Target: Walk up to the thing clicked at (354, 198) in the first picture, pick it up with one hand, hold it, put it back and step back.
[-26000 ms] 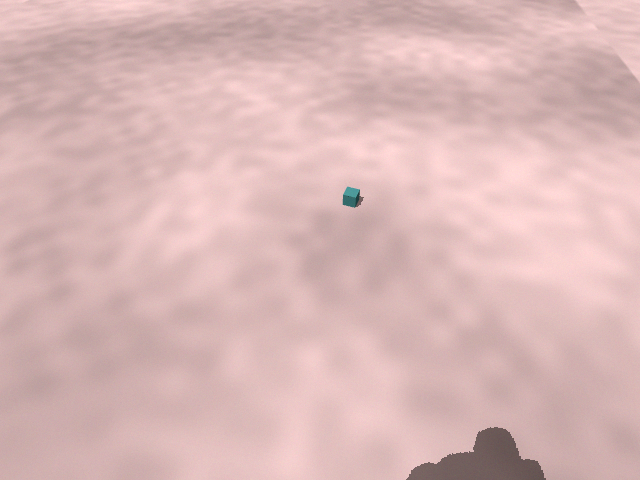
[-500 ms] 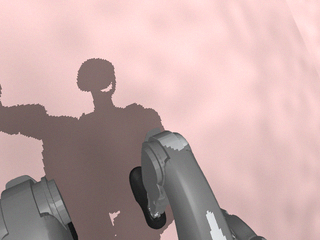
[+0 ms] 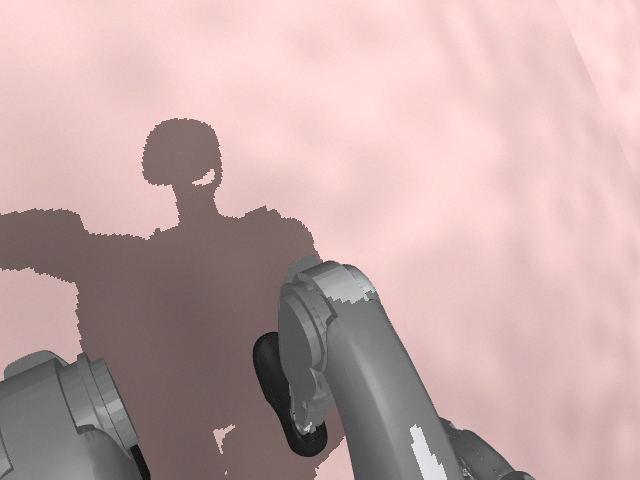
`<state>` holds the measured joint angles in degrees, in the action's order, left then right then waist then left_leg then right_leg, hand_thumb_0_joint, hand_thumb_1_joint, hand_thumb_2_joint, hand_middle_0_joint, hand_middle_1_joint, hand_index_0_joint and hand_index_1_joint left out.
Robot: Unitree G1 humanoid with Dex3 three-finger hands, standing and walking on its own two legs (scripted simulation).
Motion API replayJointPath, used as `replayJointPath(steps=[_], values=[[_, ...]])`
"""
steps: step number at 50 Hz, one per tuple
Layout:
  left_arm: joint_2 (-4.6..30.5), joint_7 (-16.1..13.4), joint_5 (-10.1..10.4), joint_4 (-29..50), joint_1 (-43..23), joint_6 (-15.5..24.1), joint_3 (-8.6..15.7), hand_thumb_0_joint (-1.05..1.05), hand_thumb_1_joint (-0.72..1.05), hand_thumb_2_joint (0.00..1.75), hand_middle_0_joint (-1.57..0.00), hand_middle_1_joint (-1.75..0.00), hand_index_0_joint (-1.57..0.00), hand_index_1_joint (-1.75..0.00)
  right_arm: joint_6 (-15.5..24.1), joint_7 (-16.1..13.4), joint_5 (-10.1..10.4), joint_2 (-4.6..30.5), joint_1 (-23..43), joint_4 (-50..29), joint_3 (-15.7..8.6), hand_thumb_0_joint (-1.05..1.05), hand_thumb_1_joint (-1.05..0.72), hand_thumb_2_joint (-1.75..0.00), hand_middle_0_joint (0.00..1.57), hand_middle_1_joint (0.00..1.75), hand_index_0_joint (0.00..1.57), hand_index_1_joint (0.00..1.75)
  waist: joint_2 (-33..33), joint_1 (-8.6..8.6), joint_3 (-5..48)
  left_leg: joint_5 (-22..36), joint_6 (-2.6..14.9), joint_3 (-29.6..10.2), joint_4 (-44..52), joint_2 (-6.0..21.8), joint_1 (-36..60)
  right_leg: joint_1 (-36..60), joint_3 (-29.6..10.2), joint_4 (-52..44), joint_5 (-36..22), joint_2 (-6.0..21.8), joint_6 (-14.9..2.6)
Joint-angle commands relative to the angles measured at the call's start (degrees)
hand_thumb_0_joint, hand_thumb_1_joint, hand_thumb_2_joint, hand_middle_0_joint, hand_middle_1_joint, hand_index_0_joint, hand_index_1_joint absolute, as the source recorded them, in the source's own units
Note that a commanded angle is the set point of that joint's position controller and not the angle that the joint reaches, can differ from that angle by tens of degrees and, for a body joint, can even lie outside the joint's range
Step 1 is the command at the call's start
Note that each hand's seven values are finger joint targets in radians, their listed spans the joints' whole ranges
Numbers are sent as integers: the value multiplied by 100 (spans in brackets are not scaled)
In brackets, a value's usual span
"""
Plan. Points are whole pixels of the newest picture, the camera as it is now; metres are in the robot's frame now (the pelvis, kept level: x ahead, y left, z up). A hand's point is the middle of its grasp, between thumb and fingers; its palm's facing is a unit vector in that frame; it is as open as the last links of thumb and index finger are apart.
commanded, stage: open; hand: left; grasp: from above
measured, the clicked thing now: out of the picture +0.47 +0.31 -0.27
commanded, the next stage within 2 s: withdraw in 0.56 s
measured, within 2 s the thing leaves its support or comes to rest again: neither
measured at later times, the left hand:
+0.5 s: hand out of the picture +0.47 +0.30 -0.22, palm faces -0.47 -0.07 -0.88, open 12.0 cm
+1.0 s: hand out of the picture +0.49 +0.34 -0.15, palm faces -0.27 -0.06 -0.96, open 12.9 cm
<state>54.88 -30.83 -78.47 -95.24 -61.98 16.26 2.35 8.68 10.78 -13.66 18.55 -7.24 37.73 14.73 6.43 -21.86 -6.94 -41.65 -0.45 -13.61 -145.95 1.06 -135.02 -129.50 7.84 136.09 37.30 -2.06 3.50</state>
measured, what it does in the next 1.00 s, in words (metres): stands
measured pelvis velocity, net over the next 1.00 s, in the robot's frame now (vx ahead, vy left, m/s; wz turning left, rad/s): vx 0.00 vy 0.00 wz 0.02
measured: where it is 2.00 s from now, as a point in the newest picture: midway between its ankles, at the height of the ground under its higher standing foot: (224, 462)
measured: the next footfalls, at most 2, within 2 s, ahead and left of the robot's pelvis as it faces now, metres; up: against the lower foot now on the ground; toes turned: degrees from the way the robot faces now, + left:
none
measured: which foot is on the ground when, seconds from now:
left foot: down 0.00-1.00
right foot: down 0.00-1.00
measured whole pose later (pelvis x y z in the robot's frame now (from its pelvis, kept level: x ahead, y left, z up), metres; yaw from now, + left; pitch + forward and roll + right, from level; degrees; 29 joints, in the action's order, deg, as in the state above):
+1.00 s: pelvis +0.00 +0.00 +0.01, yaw +1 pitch +33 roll -12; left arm 49.7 -28.4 -73.1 -82.3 -59.8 7.6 5.2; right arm 6.5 12.1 -10.8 16.9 -11.3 37.2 10.5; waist 2.2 -18.6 0.6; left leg -40.9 -0.3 -11.6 -142.5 0.8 -136.3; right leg -131.0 6.5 134.0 37.5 -1.3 2.9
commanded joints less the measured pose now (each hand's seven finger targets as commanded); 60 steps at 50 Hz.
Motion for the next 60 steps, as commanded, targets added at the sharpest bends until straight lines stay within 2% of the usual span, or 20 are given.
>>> replayJointPath(steps=[1, 8, 9, 10, 11, 13, 14, 18, 19, 25, 27, 29, 33, 38, 41, 45, 49, 53, 56, 60], values=[[1171, -242, 121, 858, -1855, -26, 19, 0, 0, 58, -48, -58, -50, -56, 15, -51, 69, 1755, -1114, 86, -531, 0, -89, -90, 20, 30, 20, 30, -3136, -254, 3849, 1428, 87, 604, 1550, 91, 2968, 2034, 627, -1093, -1508, -263, -498], [1059, -47, 170, 523, -1658, -78, -16, 0, -7, 63, -43, -64, -44, -63, 55, -27, 90, 1841, -1024, -102, -520, 0, -90, -90, 20, 30, 20, 30, -2851, -353, 3439, 1222, 97, 564, 1510, 79, 2764, 1826, 679, -1135, -1297, -224, -495], [1408, -73, 162, 812, -1696, -43, 208, 0, -8, 64, -41, -66, -43, -65, 38, -58, 101, 1906, -1124, -111, -541, 0, -90, -90, 20, 30, 20, 30, -3033, -243, 3763, 1399, 60, 532, 1624, 77, 2978, 2029, 690, -1148, -1409, -218, -498], [1292, -58, 149, 817, -1670, -27, 95, 0, -9, 66, -40, -67, -42, -65, 12, -62, 108, 1826, -1133, -99, -525, 0, -90, -90, 20, 30, 20, 30, -3142, -176, 3876, 1450, 39, 530, 1624, 80, 3040, 2039, 669, -1102, -1438, -219, -533], [1117, -26, 163, 621, -1614, -25, 0, 0, -10, 66, -39, -69, -41, -67, 7, -45, 99, 1765, -1125, -53, -505, 0, -90, -90, 20, 30, 20, 30, -3061, -244, 3757, 1389, 54, 547, 1593, 86, 2927, 1999, 667, -1086, -1415, -230, -528], [1114, -4, 209, 719, -1734, 9, -5, 0, -11, 68, -37, -71, -39, -69, 1, -43, 113, 1788, -1140, -90, -495, 0, -90, -90, 20, 30, 20, 30, -2805, -304, 3594, 1244, 117, 584, 1528, 70, 2651, 2012, 663, -1178, -1339, -250, -494], [1276, 0, 167, 587, -1598, -2, 135, 0, -13, 69, -36, -71, -38, -69, 0, -62, 96, 1874, -1113, -174, -510, 0, -90, -90, 20, 30, 20, 30, -2738, -344, 3618, 1285, 123, 604, 1491, 56, 2725, 2051, 669, -1199, -1356, -230, -481], [1313, -13, 132, 953, -1705, 88, 90, 0, -18, 73, -33, -74, -34, -73, -25, -85, 113, 1797, -1201, -116, -500, 0, -89, -90, 20, 30, 20, 30, -2972, -234, 3834, 1428, 85, 591, 1573, 70, 2894, 2183, 641, -1193, -1447, -247, -494], [1171, -3, 150, 629, -1623, 65, 30, 0, -17, 71, -32, -75, -34, -73, -17, -78, 98, 1814, -1182, -108, -501, 0, -89, -90, 20, 30, 20, 30, -2862, -305, 3620, 1403, 73, 569, 1499, 69, 2870, 1989, 685, -1162, -1425, -219, -507], [1255, -51, 129, 682, -1622, 74, 81, 0, -23, 78, -27, -80, -29, -78, -21, -87, 99, 1836, -1138, -164, -516, 0, -89, -90, 20, 30, 20, 30, -2800, -280, 3597, 1305, 105, 599, 1504, 71, 2734, 2011, 674, -1229, -1348, -243, -495], [1146, -37, 80, 747, -1676, 62, -20, 0, -24, 79, -26, -81, -27, -80, -21, -72, 97, 1791, -1189, -108, -500, 0, -89, -90, 20, 30, 20, 30, -2951, -304, 3635, 1418, 72, 577, 1560, 86, 2925, 1985, 661, -1154, -1423, -245, -514], [1244, -56, 120, 918, -1704, 58, 31, 0, -26, 80, -25, -82, -26, -81, -45, -71, 90, 1752, -1218, -85, -494, 0, -89, -90, 20, 30, 20, 30, -3062, -219, 3980, 1565, 88, 584, 1540, 100, 3032, 2226, 626, -1160, -1579, -264, -494], [1109, -64, 154, 661, -1663, 8, -27, 0, -30, 82, -20, -87, -22, -85, -72, -83, 114, 1768, -1175, -63, -517, 0, -89, -90, 20, 30, 20, 30, -2873, -288, 3656, 1390, 104, 595, 1533, 82, 2716, 2001, 656, -1192, -1443, -262, -507], [1472, -109, 124, 1314, -1775, -33, 244, 0, -28, 80, -25, -84, -27, -82, -102, -113, 130, 1792, -1230, -132, -585, 0, -90, -90, 20, 30, 20, 30, -3387, -51, 4145, 1630, 12, 574, 1720, 76, 3256, 1997, 670, -1097, -1551, -197, -543], [1286, -137, 167, 1486, -1868, -179, 294, 0, -31, 82, -23, -85, -25, -83, -90, -70, 156, 1768, -1262, -155, -678, 0, -90, -90, 20, 30, 20, 30, -3415, -64, 4139, 1496, 16, 568, 1717, 71, 3231, 1746, 670, -1103, -1480, -171, -566], [1223, -168, 393, 2154, -1686, -622, 580, 0, -33, 83, -22, -84, -23, -83, -118, 23, 256, 1626, -1367, -177, -940, 0, -90, -90, 20, 30, 20, 30, -3886, 334, 4919, 1723, 12, 765, 1918, 46, 3494, 1834, 507, -1155, -1678, -143, -567], [554, 158, 848, 2460, -1946, -1215, 320, 0, -37, 87, -19, -88, -19, -87, -266, 78, 459, 1495, -1450, -43, -1152, 0, -89, -90, 20, 30, 20, 30, -3710, 345, 5136, 1648, 70, 850, 2156, 35, 3502, 1750, 372, -1369, -1641, -154, -592], [-81, 835, 1305, 2488, -2182, -1633, -76, 0, -38, 89, -20, -87, -20, -87, -502, 9, 656, 1432, -1611, 139, -1349, 0, -90, -90, 20, 30, 20, 30, -3041, 234, 4872, 1173, 123, 864, 2519, -13, 3245, 1836, 265, -1751, -1229, -150, -612], [35, 1456, 1344, 2632, -2184, -1720, -176, 0, -36, 87, -24, -84, -23, -85, -708, -88, 768, 1374, -1667, 168, -1430, 0, -90, -90, 20, 30, 20, 30, -2739, 345, 4897, 1158, 148, 938, 2723, -60, 3263, 2277, 139, -2000, -1141, -133, -618], [-253, 2243, 1383, 2316, -1554, -1584, -350, 0, -30, 83, -28, -79, -27, -80, -973, -265, 853, 1289, -1670, 14, -1415, 0, -90, -90, 20, 30, 20, 30, -1887, 388, 4430, 1263, 208, 1065, 2736, -133, 2784, 2682, 14, -2330, -1100, -75, -630]])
